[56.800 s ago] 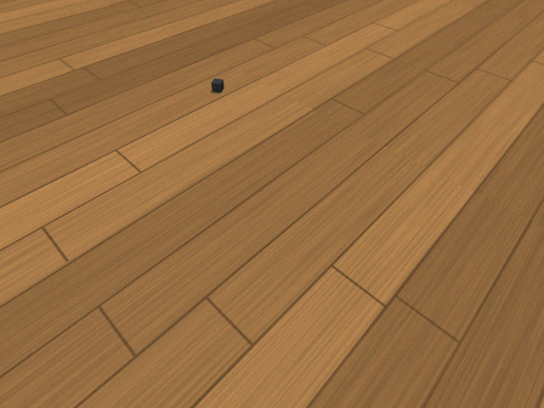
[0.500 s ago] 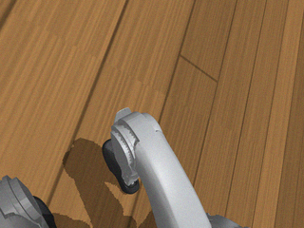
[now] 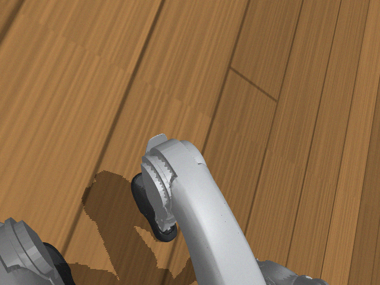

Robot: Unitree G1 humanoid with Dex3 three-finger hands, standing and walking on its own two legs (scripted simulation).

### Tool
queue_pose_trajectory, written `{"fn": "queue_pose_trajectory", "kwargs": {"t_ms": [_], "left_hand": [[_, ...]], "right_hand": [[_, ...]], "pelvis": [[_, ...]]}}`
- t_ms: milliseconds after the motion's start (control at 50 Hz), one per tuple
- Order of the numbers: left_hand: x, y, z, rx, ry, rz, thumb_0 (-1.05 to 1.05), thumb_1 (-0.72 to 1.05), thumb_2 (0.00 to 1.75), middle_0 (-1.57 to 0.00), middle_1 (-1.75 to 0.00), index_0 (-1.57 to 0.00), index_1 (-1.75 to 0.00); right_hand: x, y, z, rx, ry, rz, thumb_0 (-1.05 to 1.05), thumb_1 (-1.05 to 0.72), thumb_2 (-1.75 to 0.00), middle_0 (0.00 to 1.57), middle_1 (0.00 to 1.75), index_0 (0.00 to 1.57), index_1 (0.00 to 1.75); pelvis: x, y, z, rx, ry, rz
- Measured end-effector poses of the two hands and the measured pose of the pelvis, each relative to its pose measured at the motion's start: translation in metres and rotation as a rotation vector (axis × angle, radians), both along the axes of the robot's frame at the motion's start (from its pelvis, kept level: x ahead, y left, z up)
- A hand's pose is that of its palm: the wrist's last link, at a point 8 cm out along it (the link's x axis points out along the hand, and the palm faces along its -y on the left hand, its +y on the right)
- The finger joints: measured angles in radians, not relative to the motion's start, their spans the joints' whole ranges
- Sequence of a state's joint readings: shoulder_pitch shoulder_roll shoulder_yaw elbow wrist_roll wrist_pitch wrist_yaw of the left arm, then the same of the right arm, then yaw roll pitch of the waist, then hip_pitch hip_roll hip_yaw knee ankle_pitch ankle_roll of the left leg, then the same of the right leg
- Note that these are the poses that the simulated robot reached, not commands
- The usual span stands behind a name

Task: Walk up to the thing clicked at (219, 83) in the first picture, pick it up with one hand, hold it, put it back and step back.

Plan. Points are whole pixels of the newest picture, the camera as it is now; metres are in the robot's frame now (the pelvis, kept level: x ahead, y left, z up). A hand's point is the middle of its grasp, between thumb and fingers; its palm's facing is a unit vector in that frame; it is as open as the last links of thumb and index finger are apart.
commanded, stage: go down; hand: left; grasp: from above
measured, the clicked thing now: out of the picture +0.50 +0.29 -0.29
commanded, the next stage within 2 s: none
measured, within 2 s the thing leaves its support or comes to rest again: neither
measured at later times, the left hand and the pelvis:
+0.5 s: hand out of the picture +0.51 +0.33 -0.10, palm faces +0.10 -0.43 -0.90, open 13.9 cm; pelvis +0.00 +0.00 +0.03, yaw +1 degrees
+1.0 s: hand out of the picture +0.47 +0.32 +0.04, palm faces +0.06 -0.43 -0.90, open 13.9 cm; pelvis -0.01 -0.02 +0.09, yaw +6 degrees
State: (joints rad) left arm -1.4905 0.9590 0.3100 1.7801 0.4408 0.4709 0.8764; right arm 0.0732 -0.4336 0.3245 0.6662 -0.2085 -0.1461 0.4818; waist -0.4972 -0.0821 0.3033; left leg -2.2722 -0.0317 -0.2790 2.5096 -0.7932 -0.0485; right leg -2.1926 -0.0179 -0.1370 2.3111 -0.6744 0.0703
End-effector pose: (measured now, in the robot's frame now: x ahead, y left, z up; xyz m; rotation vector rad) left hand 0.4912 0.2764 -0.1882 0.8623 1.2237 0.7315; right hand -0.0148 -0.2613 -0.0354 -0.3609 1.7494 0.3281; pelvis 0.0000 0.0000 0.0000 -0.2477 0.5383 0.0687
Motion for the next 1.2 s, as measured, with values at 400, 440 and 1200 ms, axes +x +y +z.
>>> {"fn": "queue_pose_trajectory", "kwargs": {"t_ms": [400,440,1200], "left_hand": [[0.015,0.05,0.095,0.065,-0.124,0.006,0.0,-0.46,0.95,-0.08,-1.03,-0.08,-1.03],[0.012,0.056,0.117,0.069,-0.127,-0.009,0.0,-0.47,0.95,-0.08,-1.03,-0.08,-1.03],[-0.022,0.047,0.313,0.074,-0.048,-0.053,0.0,-0.49,0.96,-0.09,-1.03,-0.1,-1.04]], "right_hand": [[-0.004,-0.001,0.012,0.006,-0.049,-0.126,-0.01,-0.91,-0.89,0.2,0.3,0.2,0.3],[-0.003,-0.001,0.011,0.006,-0.07,-0.147,-0.01,-0.91,-0.89,0.2,0.3,0.2,0.3],[0.005,-0.02,0.046,-0.115,-0.308,-0.337,0.0,-0.91,-0.89,0.2,0.3,0.2,0.3]], "pelvis": [[-0.002,-0.003,0.023,0.017,0.086,-0.019],[-0.001,-0.003,0.026,0.023,0.096,-0.015],[-0.004,-0.016,0.112,0.154,0.116,0.0]]}}
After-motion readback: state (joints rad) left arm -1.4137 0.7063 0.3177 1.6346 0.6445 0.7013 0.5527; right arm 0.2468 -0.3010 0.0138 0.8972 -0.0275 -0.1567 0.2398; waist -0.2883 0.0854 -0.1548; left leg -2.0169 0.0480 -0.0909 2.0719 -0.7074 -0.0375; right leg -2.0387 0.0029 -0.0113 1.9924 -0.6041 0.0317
